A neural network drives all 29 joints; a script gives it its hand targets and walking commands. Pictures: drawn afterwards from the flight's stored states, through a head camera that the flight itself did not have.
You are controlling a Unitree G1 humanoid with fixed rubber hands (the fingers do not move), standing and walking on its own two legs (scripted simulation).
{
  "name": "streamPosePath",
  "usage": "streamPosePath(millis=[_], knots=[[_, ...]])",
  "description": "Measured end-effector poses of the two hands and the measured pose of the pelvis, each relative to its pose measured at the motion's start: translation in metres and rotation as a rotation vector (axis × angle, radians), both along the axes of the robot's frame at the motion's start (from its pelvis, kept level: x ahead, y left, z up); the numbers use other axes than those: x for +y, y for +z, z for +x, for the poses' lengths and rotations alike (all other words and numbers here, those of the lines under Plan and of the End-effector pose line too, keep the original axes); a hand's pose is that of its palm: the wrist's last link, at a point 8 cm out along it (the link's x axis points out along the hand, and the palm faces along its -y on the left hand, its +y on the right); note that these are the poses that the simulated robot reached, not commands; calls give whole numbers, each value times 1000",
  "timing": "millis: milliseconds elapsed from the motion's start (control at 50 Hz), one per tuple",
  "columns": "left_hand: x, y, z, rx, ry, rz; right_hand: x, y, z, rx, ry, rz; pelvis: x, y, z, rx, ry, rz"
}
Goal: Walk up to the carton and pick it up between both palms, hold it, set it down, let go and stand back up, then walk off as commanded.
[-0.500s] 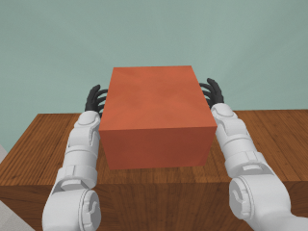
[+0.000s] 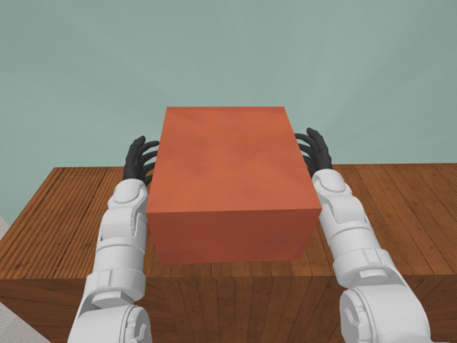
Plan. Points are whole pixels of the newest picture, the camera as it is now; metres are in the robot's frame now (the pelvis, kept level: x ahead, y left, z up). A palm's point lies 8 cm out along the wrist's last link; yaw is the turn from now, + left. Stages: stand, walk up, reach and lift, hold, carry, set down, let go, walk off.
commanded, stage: set down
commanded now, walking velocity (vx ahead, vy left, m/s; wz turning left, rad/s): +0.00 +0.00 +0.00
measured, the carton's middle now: (228, 177) +0.39 +0.00 +0.14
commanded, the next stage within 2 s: none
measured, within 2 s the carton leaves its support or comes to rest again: neither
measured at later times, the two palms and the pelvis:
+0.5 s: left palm (146, 189) +0.40 +0.16 +0.11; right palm (315, 181) +0.40 -0.17 +0.11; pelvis +0.01 +0.00 +0.00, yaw +0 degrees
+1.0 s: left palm (150, 196) +0.40 +0.15 +0.09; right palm (313, 188) +0.41 -0.18 +0.08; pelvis +0.02 +0.00 +0.00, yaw +0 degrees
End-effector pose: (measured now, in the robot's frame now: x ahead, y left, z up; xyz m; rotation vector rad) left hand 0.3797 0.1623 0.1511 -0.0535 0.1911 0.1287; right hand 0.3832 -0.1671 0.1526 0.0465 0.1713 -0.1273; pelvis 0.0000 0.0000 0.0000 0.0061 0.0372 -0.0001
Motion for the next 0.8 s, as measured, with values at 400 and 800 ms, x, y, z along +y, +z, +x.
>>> streamPosePath(millis=[400, 800], knots=[[-5, -30, 14, 17, -6, 11, -6, -30, 13, 11, 6, 17, 1, 0, 6, 8, 0, -1], [-11, -52, 26, 40, -13, 0, -13, -55, 20, 28, 9, 8, 2, 0, 16, 22, 0, -3]])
